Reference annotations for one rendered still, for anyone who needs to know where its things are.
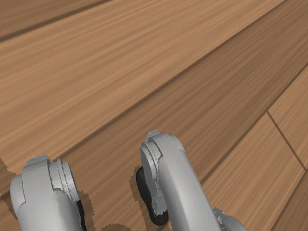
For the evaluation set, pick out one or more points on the left robot foot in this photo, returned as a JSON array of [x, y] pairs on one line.
[[81, 211]]

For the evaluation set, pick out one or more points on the right robot hand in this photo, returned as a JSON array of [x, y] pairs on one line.
[[228, 223]]

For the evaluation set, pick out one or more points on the right robot foot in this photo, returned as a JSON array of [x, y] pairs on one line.
[[159, 220]]

